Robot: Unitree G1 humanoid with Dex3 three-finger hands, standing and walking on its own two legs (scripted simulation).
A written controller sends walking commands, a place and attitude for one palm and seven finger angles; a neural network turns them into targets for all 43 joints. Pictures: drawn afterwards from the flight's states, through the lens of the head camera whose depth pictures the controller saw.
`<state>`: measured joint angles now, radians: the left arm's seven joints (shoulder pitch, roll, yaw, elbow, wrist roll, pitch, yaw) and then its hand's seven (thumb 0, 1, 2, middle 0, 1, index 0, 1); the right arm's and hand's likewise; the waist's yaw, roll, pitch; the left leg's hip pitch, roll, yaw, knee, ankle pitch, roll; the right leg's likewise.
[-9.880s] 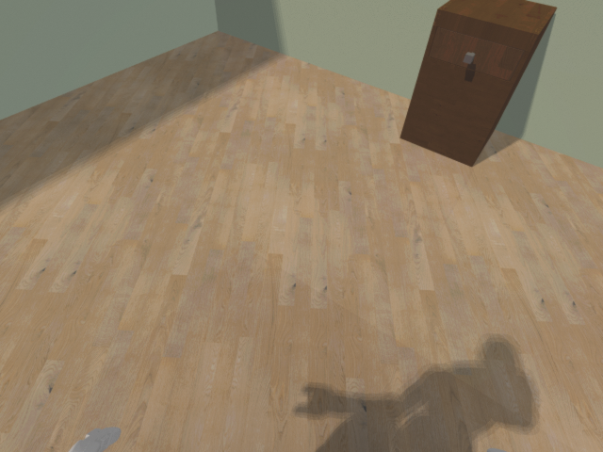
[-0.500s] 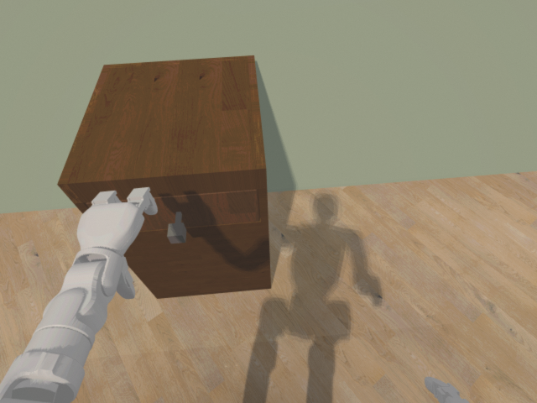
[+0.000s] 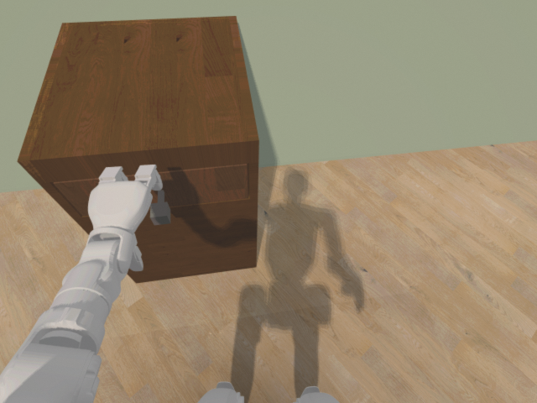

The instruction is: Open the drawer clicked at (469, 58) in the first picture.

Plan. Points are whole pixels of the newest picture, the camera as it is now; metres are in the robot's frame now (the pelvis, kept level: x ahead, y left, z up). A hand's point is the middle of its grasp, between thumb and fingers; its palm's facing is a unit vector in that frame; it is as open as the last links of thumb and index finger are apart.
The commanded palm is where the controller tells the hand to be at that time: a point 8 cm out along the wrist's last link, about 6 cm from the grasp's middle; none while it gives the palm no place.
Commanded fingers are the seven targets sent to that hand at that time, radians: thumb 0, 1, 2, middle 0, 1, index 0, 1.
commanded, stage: move the hooked fingers above the handle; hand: left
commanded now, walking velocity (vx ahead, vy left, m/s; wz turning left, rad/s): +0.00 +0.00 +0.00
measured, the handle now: (160, 206) +0.51 +0.24 -0.16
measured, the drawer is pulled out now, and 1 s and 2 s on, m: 0.00 0.00 0.00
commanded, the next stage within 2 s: none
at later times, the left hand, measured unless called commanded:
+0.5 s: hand (153, 208) +0.47 +0.23 -0.10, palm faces -0.01 -0.04 -1.00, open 13.8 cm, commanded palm +0.45 +0.22 -0.04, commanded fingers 0.00 -0.50 0.30 -0.30 -1.20 -0.30 -1.20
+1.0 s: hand (156, 211) +0.47 +0.23 -0.11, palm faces -0.07 -0.05 -1.00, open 13.8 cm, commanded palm +0.46 +0.21 -0.04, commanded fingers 0.00 -0.50 0.30 -0.30 -1.20 -0.30 -1.20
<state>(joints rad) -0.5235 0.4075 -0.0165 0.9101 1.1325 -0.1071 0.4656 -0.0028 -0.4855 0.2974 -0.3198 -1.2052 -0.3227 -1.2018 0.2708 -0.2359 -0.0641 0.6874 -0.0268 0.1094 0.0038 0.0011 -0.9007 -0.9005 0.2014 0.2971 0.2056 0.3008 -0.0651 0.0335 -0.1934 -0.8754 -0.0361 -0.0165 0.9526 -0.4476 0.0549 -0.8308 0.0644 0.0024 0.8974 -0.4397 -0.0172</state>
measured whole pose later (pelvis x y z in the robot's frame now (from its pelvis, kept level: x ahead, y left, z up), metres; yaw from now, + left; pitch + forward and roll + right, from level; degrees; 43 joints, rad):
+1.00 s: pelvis -0.03 +0.00 -0.06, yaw -2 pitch +32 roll -5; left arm -0.84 0.53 0.04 1.16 1.14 -0.06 0.48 0.00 -0.49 0.30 -0.32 -1.21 -0.32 -1.20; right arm 0.30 -0.26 -0.02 0.68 -0.05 0.06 0.01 0.00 -0.90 -0.90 0.20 0.30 0.21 0.30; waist -0.17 0.06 -0.22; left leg -1.29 -0.01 -0.04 1.27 -0.53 0.05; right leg -1.24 0.09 -0.04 1.19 -0.51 -0.02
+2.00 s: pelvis -0.02 +0.01 -0.05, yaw -2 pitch +29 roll -5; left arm -0.78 0.45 0.00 1.12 1.15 -0.09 0.49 0.00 -0.49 0.30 -0.32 -1.21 -0.32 -1.20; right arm 0.29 -0.24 -0.01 0.69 -0.06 0.09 0.01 0.00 -0.90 -0.90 0.20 0.30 0.21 0.30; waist -0.16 0.05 -0.23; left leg -1.21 -0.02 -0.03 1.22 -0.52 0.06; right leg -1.15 0.08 -0.03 1.13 -0.50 -0.01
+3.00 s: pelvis -0.03 +0.00 -0.06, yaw -2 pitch +32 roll -5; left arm -0.85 0.51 0.04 1.19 1.13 -0.02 0.54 0.00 -0.49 0.30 -0.32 -1.21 -0.32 -1.20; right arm 0.28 -0.26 -0.02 0.71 -0.05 0.07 0.02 0.00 -0.90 -0.90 0.20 0.30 0.21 0.30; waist -0.16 0.06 -0.21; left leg -1.30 -0.01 -0.04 1.28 -0.53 0.05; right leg -1.24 0.09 -0.05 1.19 -0.51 -0.02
